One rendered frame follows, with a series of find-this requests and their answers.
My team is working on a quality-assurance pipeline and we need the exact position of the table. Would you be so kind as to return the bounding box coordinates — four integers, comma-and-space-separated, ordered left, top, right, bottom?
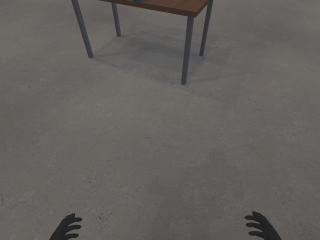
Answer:
71, 0, 214, 85

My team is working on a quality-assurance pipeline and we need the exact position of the robot left hand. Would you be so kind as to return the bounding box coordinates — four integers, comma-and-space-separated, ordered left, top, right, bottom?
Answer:
49, 213, 82, 240

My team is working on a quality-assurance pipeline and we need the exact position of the robot right hand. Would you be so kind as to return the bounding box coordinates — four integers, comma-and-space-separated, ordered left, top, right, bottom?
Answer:
245, 211, 282, 240

